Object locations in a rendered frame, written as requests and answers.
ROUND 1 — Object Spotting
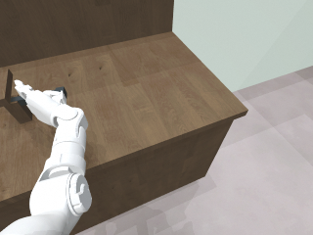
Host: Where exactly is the left robot hand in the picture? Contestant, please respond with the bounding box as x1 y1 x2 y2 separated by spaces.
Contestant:
15 80 67 126

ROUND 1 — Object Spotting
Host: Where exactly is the counter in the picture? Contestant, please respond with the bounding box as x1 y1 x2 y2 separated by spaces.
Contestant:
0 0 248 235

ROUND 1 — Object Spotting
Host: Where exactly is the tap lever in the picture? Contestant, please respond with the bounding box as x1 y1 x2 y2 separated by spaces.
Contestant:
10 86 67 106

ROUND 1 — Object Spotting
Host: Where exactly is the left robot forearm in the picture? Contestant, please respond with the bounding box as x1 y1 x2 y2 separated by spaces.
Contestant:
29 104 88 215

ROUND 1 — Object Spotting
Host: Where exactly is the robot left upper arm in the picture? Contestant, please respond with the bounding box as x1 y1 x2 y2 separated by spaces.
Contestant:
0 172 92 235

